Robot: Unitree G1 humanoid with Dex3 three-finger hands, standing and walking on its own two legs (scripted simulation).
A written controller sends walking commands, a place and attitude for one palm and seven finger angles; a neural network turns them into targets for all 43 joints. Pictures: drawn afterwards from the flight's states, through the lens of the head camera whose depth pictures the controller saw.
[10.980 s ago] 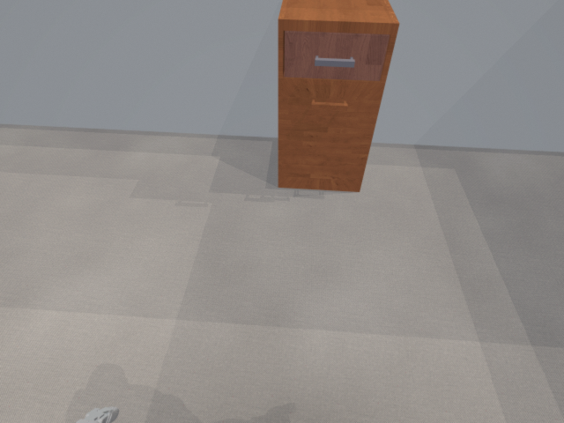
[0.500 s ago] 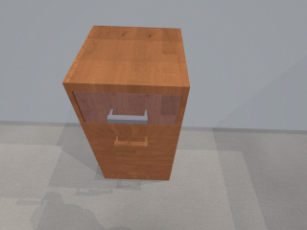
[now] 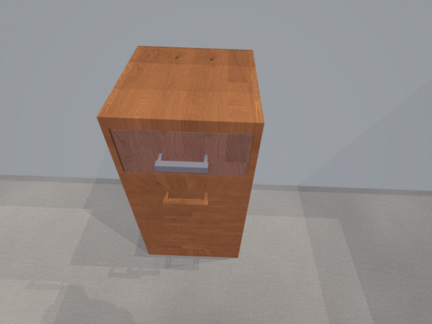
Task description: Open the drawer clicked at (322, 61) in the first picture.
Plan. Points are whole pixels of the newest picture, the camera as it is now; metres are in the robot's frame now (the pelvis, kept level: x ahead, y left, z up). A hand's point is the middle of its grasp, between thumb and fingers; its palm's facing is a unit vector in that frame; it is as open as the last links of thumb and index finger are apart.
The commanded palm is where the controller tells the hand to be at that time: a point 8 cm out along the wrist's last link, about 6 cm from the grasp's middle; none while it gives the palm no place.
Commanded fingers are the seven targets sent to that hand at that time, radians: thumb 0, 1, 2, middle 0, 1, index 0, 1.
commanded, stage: come to a stop and stand still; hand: left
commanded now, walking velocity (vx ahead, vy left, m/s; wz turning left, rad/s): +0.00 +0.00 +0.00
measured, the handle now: (182, 161) +0.56 +0.13 -0.07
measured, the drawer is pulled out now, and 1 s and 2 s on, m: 0.00 0.00 0.00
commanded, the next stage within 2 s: look again from close up in 0.08 s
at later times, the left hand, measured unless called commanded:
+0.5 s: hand out of the picture +0.01 +0.16 -0.19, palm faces +0.05 -0.98 -0.17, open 7.4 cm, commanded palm none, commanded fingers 0.00 0.90 0.90 -0.20 -0.30 -0.20 -0.30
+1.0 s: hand out of the picture +0.01 +0.15 -0.19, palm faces -0.01 -0.99 -0.13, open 7.4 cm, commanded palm none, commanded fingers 0.00 0.90 0.90 -0.20 -0.30 -0.20 -0.30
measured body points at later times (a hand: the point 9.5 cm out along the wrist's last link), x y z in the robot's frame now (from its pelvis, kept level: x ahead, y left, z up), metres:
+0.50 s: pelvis +0.01 +0.00 -0.01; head +0.00 +0.00 +0.44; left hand +0.01 +0.21 -0.17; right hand +0.01 -0.22 -0.17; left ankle +0.07 +0.06 -0.74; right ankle -0.02 -0.13 -0.74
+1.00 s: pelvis +0.03 -0.01 -0.01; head +0.05 +0.01 +0.44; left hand +0.02 +0.20 -0.17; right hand +0.05 -0.24 -0.15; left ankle +0.07 +0.06 -0.74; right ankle -0.02 -0.12 -0.73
